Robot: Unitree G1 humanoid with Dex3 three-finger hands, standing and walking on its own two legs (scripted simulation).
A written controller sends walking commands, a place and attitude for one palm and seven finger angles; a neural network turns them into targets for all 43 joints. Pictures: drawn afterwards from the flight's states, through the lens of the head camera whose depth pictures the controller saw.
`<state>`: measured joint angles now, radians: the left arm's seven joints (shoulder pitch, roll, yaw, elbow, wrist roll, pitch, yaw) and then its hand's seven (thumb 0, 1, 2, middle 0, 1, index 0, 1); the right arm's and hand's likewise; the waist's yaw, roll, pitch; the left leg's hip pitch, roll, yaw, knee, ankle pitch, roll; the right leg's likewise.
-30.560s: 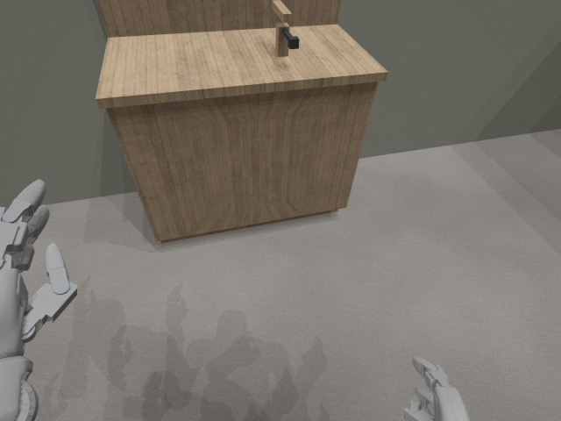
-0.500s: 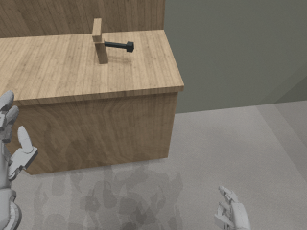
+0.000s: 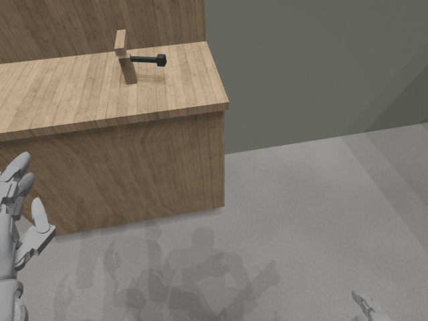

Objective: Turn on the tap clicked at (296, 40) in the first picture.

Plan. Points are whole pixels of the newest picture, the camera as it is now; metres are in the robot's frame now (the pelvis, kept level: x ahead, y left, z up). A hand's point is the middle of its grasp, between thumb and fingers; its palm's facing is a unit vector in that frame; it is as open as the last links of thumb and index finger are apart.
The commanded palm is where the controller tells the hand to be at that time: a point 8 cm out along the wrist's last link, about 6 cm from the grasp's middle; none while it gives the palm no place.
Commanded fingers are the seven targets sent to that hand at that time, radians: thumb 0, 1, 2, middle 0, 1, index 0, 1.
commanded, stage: stop stepping back and stand still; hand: left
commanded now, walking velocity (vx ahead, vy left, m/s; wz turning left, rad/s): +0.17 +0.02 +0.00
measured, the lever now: (161, 60) +0.85 +0.19 +0.07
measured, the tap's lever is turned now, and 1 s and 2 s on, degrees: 71 71 71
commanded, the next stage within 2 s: stand and check the lever's angle in 0.38 s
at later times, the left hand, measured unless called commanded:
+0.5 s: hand (43, 253) +0.19 +0.23 +0.15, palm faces +0.35 -0.88 -0.33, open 7.5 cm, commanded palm +0.13 +0.29 +0.17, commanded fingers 0.00 0.90 0.90 -0.20 -0.30 -0.20 -0.30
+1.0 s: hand (45, 231) +0.22 +0.24 +0.15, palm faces +0.34 -0.84 -0.42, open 7.5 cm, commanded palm +0.16 +0.28 +0.17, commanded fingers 0.00 0.90 0.90 -0.20 -0.30 -0.20 -0.30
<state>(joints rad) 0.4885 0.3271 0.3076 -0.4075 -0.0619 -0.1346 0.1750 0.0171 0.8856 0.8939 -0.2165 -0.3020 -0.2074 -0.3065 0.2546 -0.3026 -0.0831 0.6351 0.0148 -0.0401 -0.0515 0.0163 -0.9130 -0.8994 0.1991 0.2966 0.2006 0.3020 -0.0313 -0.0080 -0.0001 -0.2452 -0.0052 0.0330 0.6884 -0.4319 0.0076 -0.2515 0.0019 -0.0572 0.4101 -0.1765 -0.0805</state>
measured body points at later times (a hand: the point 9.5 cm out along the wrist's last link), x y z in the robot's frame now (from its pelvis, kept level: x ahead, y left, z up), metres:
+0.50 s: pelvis -0.04 +0.01 -0.01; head -0.03 +0.01 +0.44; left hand +0.16 +0.27 +0.17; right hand +0.12 -0.22 -0.11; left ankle -0.02 +0.11 -0.73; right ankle -0.01 -0.08 -0.75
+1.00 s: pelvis -0.01 +0.01 -0.01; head +0.01 +0.00 +0.44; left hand +0.19 +0.28 +0.17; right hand +0.16 -0.22 -0.09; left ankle -0.01 +0.11 -0.75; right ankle -0.02 -0.09 -0.75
